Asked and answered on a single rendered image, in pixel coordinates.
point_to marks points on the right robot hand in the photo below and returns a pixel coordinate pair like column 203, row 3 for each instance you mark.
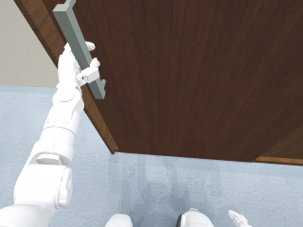
column 239, row 220

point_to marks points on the wardrobe door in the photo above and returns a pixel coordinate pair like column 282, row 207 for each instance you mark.
column 290, row 147
column 204, row 79

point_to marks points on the robot left upper arm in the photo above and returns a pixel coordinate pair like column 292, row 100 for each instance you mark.
column 41, row 191

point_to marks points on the handle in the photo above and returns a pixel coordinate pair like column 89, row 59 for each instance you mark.
column 69, row 25

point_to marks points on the left robot hand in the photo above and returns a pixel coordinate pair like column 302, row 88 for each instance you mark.
column 69, row 69

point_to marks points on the robot thigh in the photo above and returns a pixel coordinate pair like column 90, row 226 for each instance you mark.
column 119, row 220
column 195, row 219

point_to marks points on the robot left thigh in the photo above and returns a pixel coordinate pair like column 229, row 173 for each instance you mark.
column 119, row 220

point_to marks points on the robot left forearm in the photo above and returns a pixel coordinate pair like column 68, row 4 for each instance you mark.
column 55, row 146

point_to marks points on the robot right thigh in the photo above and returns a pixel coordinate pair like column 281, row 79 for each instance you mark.
column 195, row 219

